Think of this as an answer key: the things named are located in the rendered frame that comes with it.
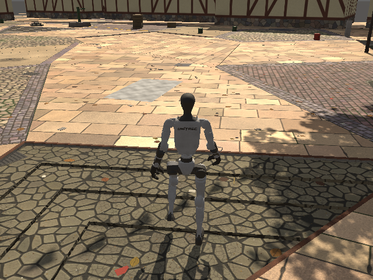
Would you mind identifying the robot left hand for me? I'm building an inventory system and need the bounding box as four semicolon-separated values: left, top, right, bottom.
150;165;164;180

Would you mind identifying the robot right hand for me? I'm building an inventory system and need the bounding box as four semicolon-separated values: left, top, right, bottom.
207;155;221;166

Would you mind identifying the robot head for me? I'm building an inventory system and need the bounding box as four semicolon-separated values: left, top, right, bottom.
177;93;198;121

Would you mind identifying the right robot upper arm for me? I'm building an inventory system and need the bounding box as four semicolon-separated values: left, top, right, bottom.
199;118;215;150

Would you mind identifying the robot left forearm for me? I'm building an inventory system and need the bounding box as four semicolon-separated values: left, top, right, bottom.
153;142;165;167

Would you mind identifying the left robot upper arm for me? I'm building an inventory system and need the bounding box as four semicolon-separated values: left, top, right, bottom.
159;118;175;151

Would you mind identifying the robot left shin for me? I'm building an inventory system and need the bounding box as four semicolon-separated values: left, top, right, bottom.
168;176;177;214

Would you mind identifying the robot right forearm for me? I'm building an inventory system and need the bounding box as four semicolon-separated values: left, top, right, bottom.
210;141;220;158

